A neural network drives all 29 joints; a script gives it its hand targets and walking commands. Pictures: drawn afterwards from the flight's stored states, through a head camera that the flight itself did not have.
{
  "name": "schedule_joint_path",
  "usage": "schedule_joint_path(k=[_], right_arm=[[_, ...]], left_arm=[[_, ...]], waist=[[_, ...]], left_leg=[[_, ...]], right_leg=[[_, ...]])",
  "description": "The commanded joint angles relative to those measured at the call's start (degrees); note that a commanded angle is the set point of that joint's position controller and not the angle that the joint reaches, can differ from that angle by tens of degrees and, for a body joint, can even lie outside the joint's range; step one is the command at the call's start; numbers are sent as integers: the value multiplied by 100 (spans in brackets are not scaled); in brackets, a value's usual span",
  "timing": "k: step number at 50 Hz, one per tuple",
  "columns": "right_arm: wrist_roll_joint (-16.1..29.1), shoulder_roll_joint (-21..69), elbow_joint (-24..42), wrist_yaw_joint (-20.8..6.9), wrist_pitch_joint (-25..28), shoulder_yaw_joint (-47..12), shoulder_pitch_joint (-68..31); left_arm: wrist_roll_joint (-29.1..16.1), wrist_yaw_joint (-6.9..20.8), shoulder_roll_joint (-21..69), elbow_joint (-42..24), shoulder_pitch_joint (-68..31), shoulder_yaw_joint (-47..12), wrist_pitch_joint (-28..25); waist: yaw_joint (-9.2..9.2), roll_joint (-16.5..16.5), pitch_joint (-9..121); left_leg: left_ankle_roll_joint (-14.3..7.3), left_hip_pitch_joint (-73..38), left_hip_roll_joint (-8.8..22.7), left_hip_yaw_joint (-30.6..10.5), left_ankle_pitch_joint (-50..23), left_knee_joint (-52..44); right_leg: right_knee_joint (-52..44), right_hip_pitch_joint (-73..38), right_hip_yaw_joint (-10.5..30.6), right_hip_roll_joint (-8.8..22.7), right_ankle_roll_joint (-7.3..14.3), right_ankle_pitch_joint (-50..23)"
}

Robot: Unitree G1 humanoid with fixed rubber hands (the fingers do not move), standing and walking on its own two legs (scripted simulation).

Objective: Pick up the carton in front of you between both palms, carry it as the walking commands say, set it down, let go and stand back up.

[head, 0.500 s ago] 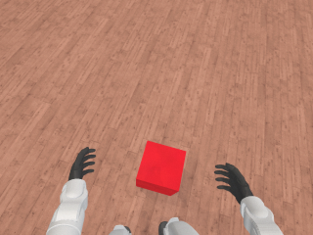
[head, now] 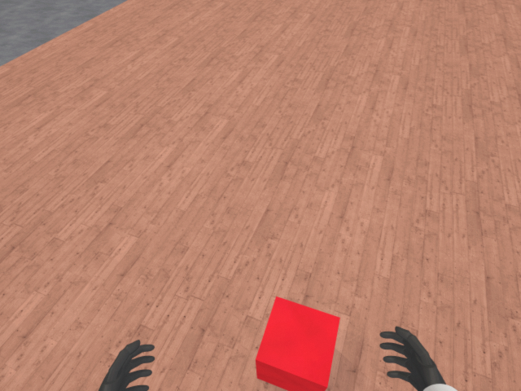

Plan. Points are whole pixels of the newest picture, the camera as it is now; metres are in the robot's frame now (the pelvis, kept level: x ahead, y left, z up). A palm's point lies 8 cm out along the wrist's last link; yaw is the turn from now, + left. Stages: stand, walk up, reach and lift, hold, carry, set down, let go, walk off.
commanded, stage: let go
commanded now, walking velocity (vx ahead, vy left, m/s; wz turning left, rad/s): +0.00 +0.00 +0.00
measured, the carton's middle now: (296, 349) +0.37 -0.10 -0.65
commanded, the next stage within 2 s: stand in 0.34 s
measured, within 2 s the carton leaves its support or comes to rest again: neither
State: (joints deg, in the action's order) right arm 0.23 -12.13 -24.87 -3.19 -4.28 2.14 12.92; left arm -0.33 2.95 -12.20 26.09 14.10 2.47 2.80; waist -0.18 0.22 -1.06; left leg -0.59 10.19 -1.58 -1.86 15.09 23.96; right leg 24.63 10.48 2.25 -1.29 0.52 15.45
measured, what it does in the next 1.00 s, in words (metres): stands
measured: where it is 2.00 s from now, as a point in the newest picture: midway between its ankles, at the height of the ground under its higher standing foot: outside the picture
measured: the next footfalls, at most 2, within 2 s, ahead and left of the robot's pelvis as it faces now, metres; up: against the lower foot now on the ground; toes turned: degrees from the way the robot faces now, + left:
none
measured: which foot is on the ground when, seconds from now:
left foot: down 0.00-1.00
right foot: down 0.00-1.00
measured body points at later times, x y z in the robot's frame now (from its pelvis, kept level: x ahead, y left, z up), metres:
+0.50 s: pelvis -0.02 -0.01 -0.01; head -0.02 -0.02 +0.44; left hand +0.12 +0.27 -0.09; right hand +0.14 -0.28 -0.10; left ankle -0.03 +0.11 -0.74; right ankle -0.03 -0.11 -0.74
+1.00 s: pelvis +0.00 -0.01 +0.00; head +0.01 -0.02 +0.45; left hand +0.13 +0.29 -0.10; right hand +0.15 -0.30 -0.11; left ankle -0.03 +0.11 -0.74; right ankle -0.03 -0.11 -0.74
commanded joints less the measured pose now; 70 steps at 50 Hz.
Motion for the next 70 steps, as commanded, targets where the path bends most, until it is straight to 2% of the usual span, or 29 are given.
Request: schedule_joint_path(k=[1,4,8,17,18,20,21,22,24,31,35,41,49,70], right_arm=[[-90,-577,638,189,-274,226,-140],[-93,-548,691,239,-460,155,-255],[-131,-559,811,254,-701,85,-429],[-172,-520,1076,257,-1061,15,-589],[-136,-1120,109,447,-425,235,-686],[-280,-1125,-117,485,52,236,-514],[-293,-1130,-226,465,175,242,-517],[-283,-1115,-336,449,264,227,-524],[-275,-1154,-547,401,379,216,-558],[-261,-1384,-1115,436,556,139,-521],[-240,-1489,-1377,483,578,108,-485],[-208,-1562,-1678,507,598,71,-538],[-187,-1626,-1986,525,612,36,-661],[-161,-1805,-2666,481,631,-62,-782]], left_arm=[[-81,-48,-374,-448,-160,7,-165],[-95,-46,-466,-472,-363,1,-62],[-23,-58,-542,-474,-386,62,138],[66,-70,-561,-635,-425,112,451],[390,-311,-1225,151,-340,352,193],[382,-383,-1337,265,-214,370,-26],[393,-368,-1302,316,-244,364,-99],[373,-358,-1247,357,-296,353,-150],[345,-306,-1193,468,-411,332,-218],[241,-344,-1371,910,-291,312,-309],[206,-389,-1480,1136,-281,276,-301],[177,-428,-1562,1432,-346,252,-295],[167,-431,-1578,1761,-507,240,-296],[140,-376,-1755,2501,-776,147,-335]], waist=[[80,-102,592],[117,-121,216],[61,-79,-205],[-6,-89,-474],[-148,587,-406],[-93,288,-253],[-79,168,-181],[-59,74,-124],[-29,5,93],[-42,-69,469],[-23,-59,496],[-33,-2,468],[-39,33,433],[-23,-8,121]], left_leg=[[97,-692,4,-62,-2045,-1],[44,-538,15,-51,-1330,-58],[23,-417,6,27,-702,-130],[1,-471,-16,159,-157,-79],[123,444,236,-188,535,66],[30,553,326,-389,1153,51],[-3,498,353,-456,1220,64],[-30,422,373,-505,1142,108],[-70,230,410,-509,648,208],[-66,-117,529,-501,-1157,361],[-40,-259,555,-494,-1630,352],[-16,-369,578,-489,-2072,276],[1,-463,614,-502,-2149,79],[-12,-406,710,-586,-1247,-531]], right_leg=[[4,-3,-51,-161,-168,-1602],[-28,121,-63,-128,-152,-1095],[-89,112,-79,-70,-150,-550],[-196,35,-109,14,-186,-15],[-69,589,170,222,-170,196],[-173,740,351,326,-38,782],[-236,828,404,337,1,1020],[-245,906,436,343,33,1099],[-218,857,461,374,80,751],[29,260,400,464,90,-1137],[48,63,393,507,80,-1655],[6,-143,391,556,69,-2056],[-151,-320,416,594,61,-2116],[-692,-412,560,675,66,-1226]])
